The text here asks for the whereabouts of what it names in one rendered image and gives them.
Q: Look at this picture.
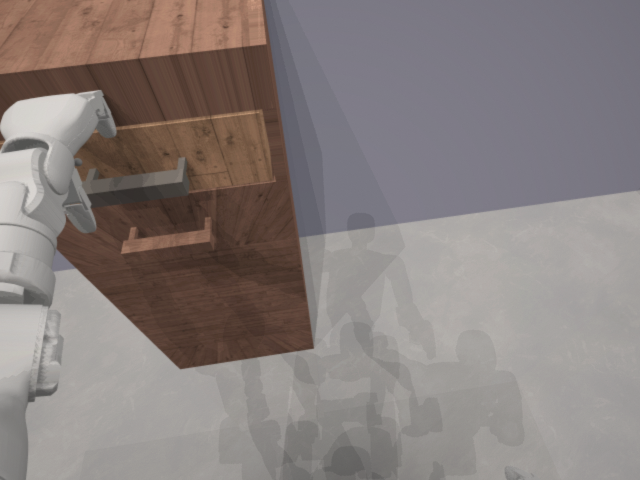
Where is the robot left upper arm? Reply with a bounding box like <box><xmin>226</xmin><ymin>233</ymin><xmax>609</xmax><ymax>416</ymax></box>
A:
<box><xmin>0</xmin><ymin>304</ymin><xmax>64</xmax><ymax>480</ymax></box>

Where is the left robot hand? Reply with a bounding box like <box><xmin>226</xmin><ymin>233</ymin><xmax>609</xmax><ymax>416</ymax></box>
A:
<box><xmin>0</xmin><ymin>90</ymin><xmax>117</xmax><ymax>233</ymax></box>

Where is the handle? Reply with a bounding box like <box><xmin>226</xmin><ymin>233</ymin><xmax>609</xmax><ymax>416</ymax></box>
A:
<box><xmin>121</xmin><ymin>229</ymin><xmax>214</xmax><ymax>263</ymax></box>
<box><xmin>80</xmin><ymin>157</ymin><xmax>190</xmax><ymax>208</ymax></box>

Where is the drawer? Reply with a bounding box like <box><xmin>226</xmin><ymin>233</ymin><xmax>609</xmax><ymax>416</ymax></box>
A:
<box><xmin>0</xmin><ymin>109</ymin><xmax>273</xmax><ymax>205</ymax></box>

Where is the cabinet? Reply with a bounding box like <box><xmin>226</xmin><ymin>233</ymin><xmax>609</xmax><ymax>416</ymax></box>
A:
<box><xmin>0</xmin><ymin>0</ymin><xmax>314</xmax><ymax>369</ymax></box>

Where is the left robot forearm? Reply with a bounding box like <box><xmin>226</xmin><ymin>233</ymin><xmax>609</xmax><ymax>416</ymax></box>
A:
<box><xmin>0</xmin><ymin>132</ymin><xmax>75</xmax><ymax>308</ymax></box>

